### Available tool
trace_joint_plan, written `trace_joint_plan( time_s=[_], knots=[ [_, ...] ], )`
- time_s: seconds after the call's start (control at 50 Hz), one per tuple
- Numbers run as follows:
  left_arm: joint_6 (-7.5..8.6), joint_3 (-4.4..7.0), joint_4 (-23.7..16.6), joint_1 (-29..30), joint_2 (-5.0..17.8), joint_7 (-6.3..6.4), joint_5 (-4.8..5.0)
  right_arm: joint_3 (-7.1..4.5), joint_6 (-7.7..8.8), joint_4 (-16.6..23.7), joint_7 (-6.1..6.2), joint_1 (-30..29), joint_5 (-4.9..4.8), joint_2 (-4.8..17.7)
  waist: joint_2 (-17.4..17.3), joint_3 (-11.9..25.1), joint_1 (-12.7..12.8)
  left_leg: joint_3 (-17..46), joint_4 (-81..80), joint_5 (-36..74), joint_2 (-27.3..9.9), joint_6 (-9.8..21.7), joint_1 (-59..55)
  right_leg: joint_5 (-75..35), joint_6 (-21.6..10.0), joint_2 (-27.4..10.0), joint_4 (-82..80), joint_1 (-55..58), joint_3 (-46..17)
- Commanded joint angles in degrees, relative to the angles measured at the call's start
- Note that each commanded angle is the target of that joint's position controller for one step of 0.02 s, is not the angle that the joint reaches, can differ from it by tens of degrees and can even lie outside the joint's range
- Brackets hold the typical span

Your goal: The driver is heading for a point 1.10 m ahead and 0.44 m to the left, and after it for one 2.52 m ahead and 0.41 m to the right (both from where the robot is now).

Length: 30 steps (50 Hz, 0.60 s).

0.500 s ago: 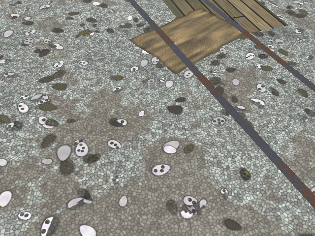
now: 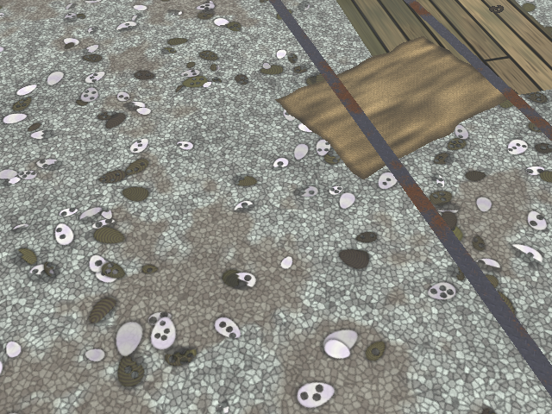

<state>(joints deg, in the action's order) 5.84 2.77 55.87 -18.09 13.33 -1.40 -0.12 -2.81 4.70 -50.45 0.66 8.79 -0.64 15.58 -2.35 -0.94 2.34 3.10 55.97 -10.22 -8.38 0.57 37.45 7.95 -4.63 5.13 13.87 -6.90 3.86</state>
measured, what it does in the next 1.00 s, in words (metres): walks ahead: left foot, then right foot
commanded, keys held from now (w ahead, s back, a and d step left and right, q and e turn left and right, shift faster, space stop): w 0.50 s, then no key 0.06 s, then q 0.44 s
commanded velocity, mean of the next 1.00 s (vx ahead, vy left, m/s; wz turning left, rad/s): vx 0.35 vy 0.00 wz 0.14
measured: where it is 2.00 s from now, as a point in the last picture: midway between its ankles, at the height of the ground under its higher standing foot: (224, 373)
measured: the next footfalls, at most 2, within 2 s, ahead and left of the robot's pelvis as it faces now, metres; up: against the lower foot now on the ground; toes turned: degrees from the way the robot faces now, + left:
left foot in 0.24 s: +0.32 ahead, +0.16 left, +0.00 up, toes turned +2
right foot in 0.76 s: +0.58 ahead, -0.05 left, +0.00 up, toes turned +3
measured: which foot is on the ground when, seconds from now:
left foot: up 0.00-0.22, down 0.24-0.78, up 0.80-1.00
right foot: down 0.00-0.26, up 0.28-0.74, down 0.76-1.00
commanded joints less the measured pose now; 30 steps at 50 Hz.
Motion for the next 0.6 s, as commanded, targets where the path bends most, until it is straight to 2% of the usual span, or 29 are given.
trace_joint_plan(
  time_s=[0.02,0.08,0.12,0.16,0.2,0.22,0.24,0.26,0.28,0.3,0.32,0.34,0.36,0.38,0.4,0.44,0.48,0.5,0.52,0.56,0.6],
  knots=[
    [0.65,1.56,-3.3,2.0,8.6,1.10,0.34,-0.12,0.18,3.0,-0.17,-1.4,0.38,1.6,4.8,-2.0,-1.4,-1.2,-11.1,10.6,-0.1,-0.8,-1.4,-11.1,-8.5,-14.6,-8.3,-4.9,-8.4],
    [0.36,1.76,-1.8,-1.8,9.7,1.28,1.02,0.27,0.45,4.4,-0.73,-7.6,-0.09,1.3,5.0,-2.2,0.9,-3.1,-19.9,15.9,2.4,-0.8,-4.2,-9.5,-7.2,-14.4,-7.5,-2.4,-6.8],
    [-0.06,1.82,-0.7,-3.7,9.7,1.31,1.39,0.34,0.56,5.6,-1.28,-10.6,-0.46,1.8,5.4,-2.9,1.7,-2.5,-22.9,15.0,2.7,-0.2,-3.1,-8.4,-7.0,-16.3,-5.9,1.9,-7.6],
    [-0.63,2.07,0.0,-4.3,10.1,1.49,1.49,0.15,0.86,6.8,-1.99,-12.3,-0.55,2.8,5.7,-3.1,1.3,-1.8,-25.1,11.6,3.0,1.2,-2.2,-9.0,-6.2,-18.7,-3.6,6.4,-8.6],
    [-1.32,2.42,0.0,-3.4,11.0,1.72,1.42,-0.43,1.26,6.8,-2.51,-10.2,-0.58,4.4,6.5,-1.7,-0.8,-2.5,-26.7,7.2,4.0,2.8,-6.1,-13.9,-5.1,-20.0,-0.1,9.0,-9.1],
    [-1.66,2.44,-0.3,-2.0,11.2,1.78,1.37,-1.18,1.41,5.7,-2.52,-6.0,-0.49,5.7,6.7,0.7,-3.6,-4.1,-27.8,6.0,5.7,3.9,-12.5,-21.9,-4.0,-18.9,5.0,8.9,-7.9],
    [-1.98,1.92,-0.6,-1.6,9.9,1.81,0.99,-2.65,1.41,2.7,-2.22,3.2,-0.39,8.2,5.7,6.1,-7.5,-5.1,-28.0,6.1,7.0,5.5,-24.6,-27.4,-2.6,-15.8,15.5,6.2,-5.6],
    [-2.00,0.82,-2.2,-2.3,7.6,1.90,-0.16,-4.00,1.30,0.4,-1.70,14.1,0.27,12.8,-0.9,14.9,-10.8,6.0,-27.0,7.0,-2.8,9.2,-41.7,-14.8,-0.5,-11.8,33.8,-4.7,-2.3],
    [-0.78,-1.25,-2.0,-9.5,-0.1,1.28,0.21,-4.70,0.89,-1.1,-2.17,17.4,0.42,16.3,-16.6,21.0,-7.1,32.7,-34.3,-5.5,-14.0,17.8,-59.6,20.2,3.0,-1.2,52.7,-27.7,-2.6],
    [0.40,0.01,-1.4,-6.7,6.1,1.12,1.41,-3.06,1.08,-0.4,-2.37,16.4,0.16,10.4,-10.4,19.7,-8.7,37.2,-38.7,-11.8,-13.1,16.1,-58.5,25.1,2.0,-3.7,59.9,-34.0,-10.5],
    [1.15,0.90,-3.1,-1.5,9.3,0.97,2.70,-2.30,1.36,0.6,-2.27,11.4,0.10,8.1,-7.2,12.0,-7.8,29.1,-39.4,-9.4,-11.6,13.7,-51.5,20.0,0.8,-6.6,60.9,-37.4,-10.0],
    [1.27,0.92,-3.7,1.4,9.2,1.40,2.53,-1.84,1.48,1.8,-2.30,6.4,0.36,7.0,-2.5,7.8,-6.0,22.5,-40.6,-2.4,-9.7,12.6,-43.4,14.4,0.8,-9.6,58.8,-35.4,-8.3],
    [1.03,1.24,-3.9,2.8,8.7,1.76,1.57,-1.54,1.61,2.1,-2.47,3.7,0.80,5.7,-0.9,4.8,-4.6,17.9,-42.2,3.1,-7.9,12.3,-36.8,10.9,1.2,-11.4,55.6,-33.1,-8.0],
    [0.35,1.42,-3.8,2.0,7.8,1.83,1.24,-1.14,1.83,1.9,-2.59,2.8,1.30,4.4,-2.0,4.3,-2.8,14.5,-43.7,6.1,-6.2,11.7,-33.0,8.6,1.2,-13.0,53.3,-29.4,-8.4],
    [-0.36,1.35,-3.5,1.1,6.5,1.83,1.22,-1.04,1.89,1.5,-2.72,2.8,1.26,3.8,-2.5,3.9,-2.0,12.2,-45.3,7.2,-5.1,11.8,-31.1,7.5,1.5,-13.2,51.6,-27.5,-8.2],
    [-1.34,1.30,-3.7,1.6,5.2,1.94,1.06,-1.33,2.14,0.4,-2.41,4.6,0.91,4.9,-2.0,2.5,-1.5,9.1,-47.4,10.2,-4.6,12.5,-29.3,5.5,2.3,-13.6,48.3,-28.1,-7.5],
    [-1.71,1.48,-5.1,5.7,5.4,2.07,0.59,-1.73,2.02,-0.6,-1.71,6.6,0.88,6.3,-0.8,0.6,-2.1,7.4,-48.9,11.9,-4.8,12.9,-29.9,0.7,3.4,-13.9,42.9,-32.0,-7.3],
    [-1.71,1.54,-5.8,7.7,5.4,2.05,0.42,-1.77,1.81,-1.1,-1.36,7.6,0.83,6.5,-0.5,0.1,-2.6,6.6,-49.3,12.4,-4.7,12.7,-30.7,-2.0,3.9,-13.9,40.0,-33.6,-7.2],
    [-1.65,1.54,-6.3,9.3,5.2,2.00,0.28,-1.63,1.55,-1.3,-1.04,7.8,0.92,6.5,-0.5,-0.7,-2.7,4.8,-48.9,17.4,-4.0,12.1,-30.6,-4.5,4.3,-13.4,36.5,-33.7,-6.8],
    [-1.32,1.08,-7.0,11.9,3.8,1.69,0.07,-1.33,1.06,-1.8,-0.57,8.1,1.05,6.2,-1.1,-0.9,-3.0,-0.7,-47.1,28.3,-1.4,10.3,-28.8,-9.6,4.6,-11.6,28.4,-29.2,-4.9],
    [-1.12,0.72,-8.0,16.0,3.1,1.43,-0.03,-1.26,0.59,-3.1,-0.35,10.9,0.73,6.5,-1.3,-0.4,-4.5,-2.1,-45.2,31.6,0.1,9.2,-28.1,-13.5,4.7,-9.0,22.5,-24.2,-3.3]
  ],
)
